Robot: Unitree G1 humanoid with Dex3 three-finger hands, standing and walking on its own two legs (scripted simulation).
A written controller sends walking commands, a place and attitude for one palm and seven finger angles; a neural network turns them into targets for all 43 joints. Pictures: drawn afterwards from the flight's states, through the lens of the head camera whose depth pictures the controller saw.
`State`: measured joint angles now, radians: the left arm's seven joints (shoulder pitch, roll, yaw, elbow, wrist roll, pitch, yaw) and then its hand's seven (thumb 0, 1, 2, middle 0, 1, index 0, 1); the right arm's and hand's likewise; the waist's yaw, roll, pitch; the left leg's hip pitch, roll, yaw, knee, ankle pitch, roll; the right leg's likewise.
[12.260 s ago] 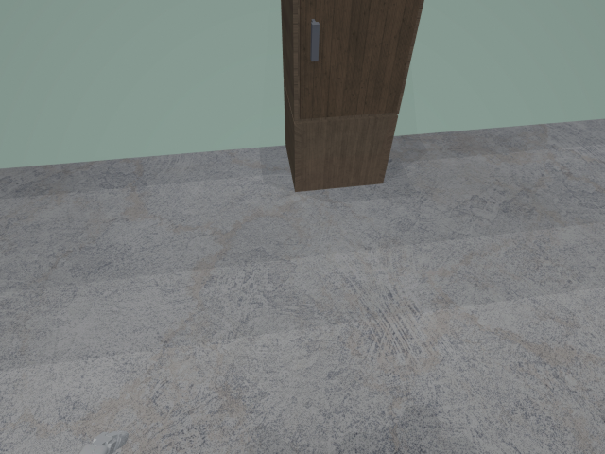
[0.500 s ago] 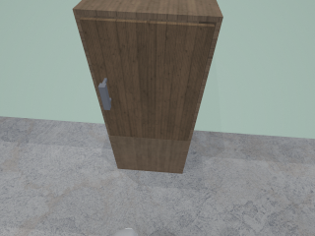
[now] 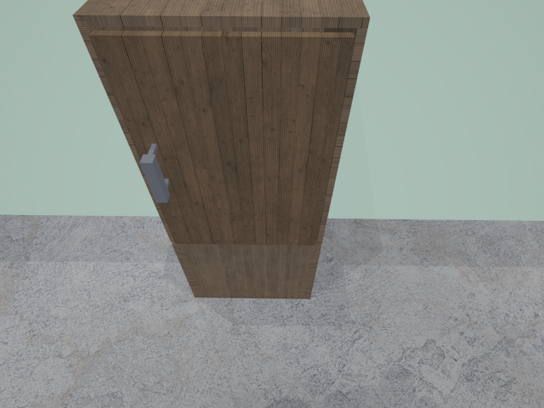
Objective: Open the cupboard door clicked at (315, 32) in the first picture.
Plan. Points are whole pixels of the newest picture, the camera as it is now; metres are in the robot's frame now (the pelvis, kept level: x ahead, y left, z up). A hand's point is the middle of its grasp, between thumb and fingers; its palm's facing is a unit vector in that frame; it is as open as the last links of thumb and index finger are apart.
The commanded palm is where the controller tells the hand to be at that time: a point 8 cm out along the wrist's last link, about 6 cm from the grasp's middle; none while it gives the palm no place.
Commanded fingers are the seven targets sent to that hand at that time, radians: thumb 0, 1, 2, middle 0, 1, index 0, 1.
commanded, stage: come to a stop and stand still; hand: left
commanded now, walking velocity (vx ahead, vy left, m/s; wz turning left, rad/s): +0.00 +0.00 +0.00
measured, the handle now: (158, 173) +0.55 +0.28 -0.02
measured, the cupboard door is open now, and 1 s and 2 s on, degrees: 0 0 0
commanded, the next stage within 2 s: look again from close up in 1.58 s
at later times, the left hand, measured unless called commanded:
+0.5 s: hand out of the picture +0.00 +0.14 -0.16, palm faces +0.06 -0.98 -0.21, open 7.2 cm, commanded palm none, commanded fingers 0.00 0.90 0.90 -0.20 -0.30 -0.20 -0.30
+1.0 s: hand out of the picture -0.04 +0.12 -0.17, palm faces +0.06 -0.99 -0.14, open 7.4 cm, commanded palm none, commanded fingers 0.00 0.90 0.90 -0.20 -0.30 -0.20 -0.30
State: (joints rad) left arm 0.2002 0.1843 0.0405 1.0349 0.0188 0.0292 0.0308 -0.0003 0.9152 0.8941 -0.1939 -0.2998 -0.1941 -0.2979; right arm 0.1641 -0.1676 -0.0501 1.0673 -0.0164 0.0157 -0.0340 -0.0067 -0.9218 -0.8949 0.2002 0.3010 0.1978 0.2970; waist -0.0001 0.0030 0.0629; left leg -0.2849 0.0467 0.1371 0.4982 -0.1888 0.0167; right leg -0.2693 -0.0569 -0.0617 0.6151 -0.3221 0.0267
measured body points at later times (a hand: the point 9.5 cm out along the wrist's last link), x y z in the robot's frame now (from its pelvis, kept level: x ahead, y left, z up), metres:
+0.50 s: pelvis -0.03 -0.04 +0.01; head -0.02 -0.04 +0.46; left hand +0.00 +0.19 -0.15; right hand -0.05 -0.25 -0.16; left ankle -0.03 +0.10 -0.73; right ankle +0.00 -0.12 -0.73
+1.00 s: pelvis -0.01 -0.02 +0.01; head +0.00 -0.02 +0.46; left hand -0.04 +0.18 -0.15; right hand -0.04 -0.22 -0.15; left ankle -0.03 +0.10 -0.73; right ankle +0.00 -0.12 -0.73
